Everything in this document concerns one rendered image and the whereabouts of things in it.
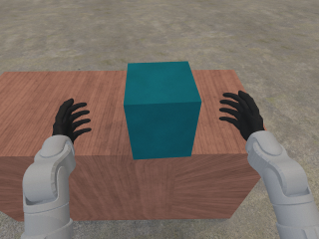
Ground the left robot hand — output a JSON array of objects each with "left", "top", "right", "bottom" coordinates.
[{"left": 52, "top": 98, "right": 92, "bottom": 144}]

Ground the robot right forearm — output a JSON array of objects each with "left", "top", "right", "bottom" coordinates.
[{"left": 245, "top": 130, "right": 319, "bottom": 239}]

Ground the pedestal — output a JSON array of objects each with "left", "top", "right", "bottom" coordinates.
[{"left": 0, "top": 70, "right": 267, "bottom": 222}]

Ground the robot left forearm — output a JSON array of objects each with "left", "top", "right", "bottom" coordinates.
[{"left": 20, "top": 134, "right": 76, "bottom": 239}]

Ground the right robot hand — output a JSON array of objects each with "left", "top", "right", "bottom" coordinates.
[{"left": 219, "top": 90, "right": 265, "bottom": 141}]

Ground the carton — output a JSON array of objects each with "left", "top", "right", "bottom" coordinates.
[{"left": 124, "top": 61, "right": 202, "bottom": 160}]

